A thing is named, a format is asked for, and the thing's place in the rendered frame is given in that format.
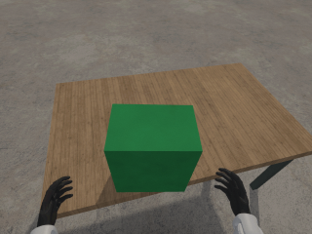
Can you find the left robot hand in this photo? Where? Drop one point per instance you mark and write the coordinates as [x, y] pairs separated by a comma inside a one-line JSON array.
[[52, 201]]

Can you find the right robot hand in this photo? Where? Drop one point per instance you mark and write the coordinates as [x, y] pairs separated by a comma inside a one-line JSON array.
[[235, 191]]

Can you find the table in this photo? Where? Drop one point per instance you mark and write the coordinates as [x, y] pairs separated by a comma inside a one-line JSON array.
[[241, 126]]

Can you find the robot right forearm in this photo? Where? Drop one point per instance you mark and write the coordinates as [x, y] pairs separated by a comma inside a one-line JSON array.
[[246, 224]]

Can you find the robot left forearm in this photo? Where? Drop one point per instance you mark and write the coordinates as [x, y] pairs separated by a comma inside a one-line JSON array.
[[44, 229]]

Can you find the carton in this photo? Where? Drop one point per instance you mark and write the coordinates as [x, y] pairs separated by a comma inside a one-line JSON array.
[[152, 147]]

